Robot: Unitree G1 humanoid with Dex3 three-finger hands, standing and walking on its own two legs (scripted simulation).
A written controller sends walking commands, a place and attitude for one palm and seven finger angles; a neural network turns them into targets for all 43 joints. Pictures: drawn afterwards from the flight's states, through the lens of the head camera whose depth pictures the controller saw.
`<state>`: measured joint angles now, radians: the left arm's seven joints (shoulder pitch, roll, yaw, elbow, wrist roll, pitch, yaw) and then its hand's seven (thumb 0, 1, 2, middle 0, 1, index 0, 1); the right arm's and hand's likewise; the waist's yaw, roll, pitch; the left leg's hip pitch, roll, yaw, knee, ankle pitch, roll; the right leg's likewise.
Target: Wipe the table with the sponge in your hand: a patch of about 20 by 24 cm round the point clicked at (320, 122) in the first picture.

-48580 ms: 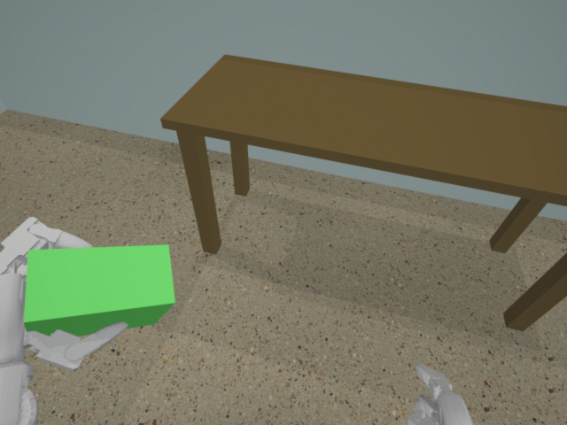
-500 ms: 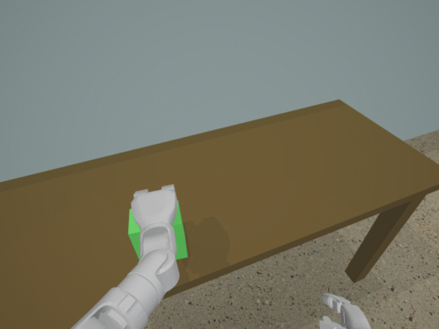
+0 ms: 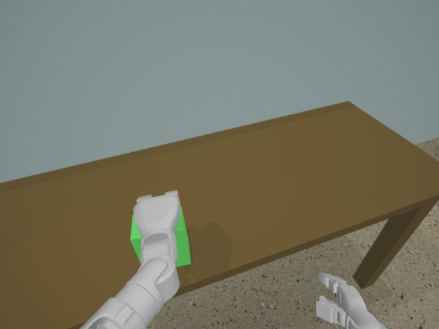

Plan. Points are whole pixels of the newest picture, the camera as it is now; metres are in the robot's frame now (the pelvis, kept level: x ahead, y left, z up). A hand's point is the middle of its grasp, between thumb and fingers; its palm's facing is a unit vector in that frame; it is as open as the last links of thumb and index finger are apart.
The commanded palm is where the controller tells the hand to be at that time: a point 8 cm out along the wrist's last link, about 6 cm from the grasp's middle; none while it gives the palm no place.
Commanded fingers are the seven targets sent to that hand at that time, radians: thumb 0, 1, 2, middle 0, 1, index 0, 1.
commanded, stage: wipe back along the third lane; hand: left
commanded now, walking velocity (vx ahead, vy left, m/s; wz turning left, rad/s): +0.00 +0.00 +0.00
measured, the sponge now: (164, 245) +0.31 +0.17 -0.04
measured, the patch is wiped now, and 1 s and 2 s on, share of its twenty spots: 0.95 0.95 1.00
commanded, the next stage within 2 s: slide back across to the middle lane in 0.56 s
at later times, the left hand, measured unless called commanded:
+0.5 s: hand (162, 229) +0.31 +0.17 +0.02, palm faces -0.02 -0.05 -1.00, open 10.7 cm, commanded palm +0.26 +0.14 +0.05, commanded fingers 0.00 0.10 1.30 -1.20 -1.60 -1.20 -1.60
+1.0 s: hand (155, 233) +0.29 +0.18 +0.02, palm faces +0.01 -0.13 -0.99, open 10.7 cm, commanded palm +0.24 +0.18 +0.08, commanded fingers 0.00 0.10 1.30 -1.20 -1.60 -1.20 -1.60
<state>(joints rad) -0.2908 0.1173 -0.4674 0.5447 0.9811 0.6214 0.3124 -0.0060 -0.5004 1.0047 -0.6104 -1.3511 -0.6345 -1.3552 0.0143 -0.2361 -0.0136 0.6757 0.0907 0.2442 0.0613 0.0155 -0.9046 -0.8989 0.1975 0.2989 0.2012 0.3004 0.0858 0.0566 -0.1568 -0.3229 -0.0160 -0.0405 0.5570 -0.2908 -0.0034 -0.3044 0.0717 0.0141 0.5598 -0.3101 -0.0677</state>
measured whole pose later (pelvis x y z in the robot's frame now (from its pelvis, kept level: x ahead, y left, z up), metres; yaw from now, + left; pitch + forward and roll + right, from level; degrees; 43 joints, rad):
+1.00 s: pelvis -0.01 +0.01 +0.00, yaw -1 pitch +1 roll +0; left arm -0.18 0.16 -0.40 0.38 0.96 0.62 0.28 -0.01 -0.51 1.01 -0.62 -1.35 -0.64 -1.35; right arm 0.02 -0.23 0.01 0.67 0.10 0.24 0.05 0.02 -0.90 -0.90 0.20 0.30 0.20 0.30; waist 0.06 0.05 -0.13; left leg -0.27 -0.01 -0.01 0.54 -0.28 0.00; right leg -0.26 0.07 0.04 0.55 -0.30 -0.06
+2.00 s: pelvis -0.03 -0.01 +0.00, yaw -1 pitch +3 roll +1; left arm -0.30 0.23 -0.21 0.59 1.01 0.42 0.23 -0.01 -0.58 1.02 -0.73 -1.24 -0.76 -1.24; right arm 0.09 -0.25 0.00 0.71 0.07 0.14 -0.05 0.02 -0.90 -0.90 0.20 0.30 0.20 0.30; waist 0.06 0.06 -0.13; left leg -0.38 0.00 -0.04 0.57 -0.25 0.00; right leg -0.37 0.09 0.01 0.59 -0.27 -0.08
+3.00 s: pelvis -0.04 -0.02 -0.02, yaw -5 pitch +14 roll -1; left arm -0.67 0.54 0.05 1.11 1.02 0.18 0.26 0.01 -0.60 1.04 -0.74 -1.25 -0.76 -1.26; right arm 0.25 -0.28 -0.01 0.72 0.08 0.07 -0.02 0.01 -0.90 -0.90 0.20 0.30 0.20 0.30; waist -0.05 0.06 -0.17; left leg -0.68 -0.02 -0.12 0.75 -0.32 0.02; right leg -0.66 0.16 0.05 0.68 -0.26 -0.09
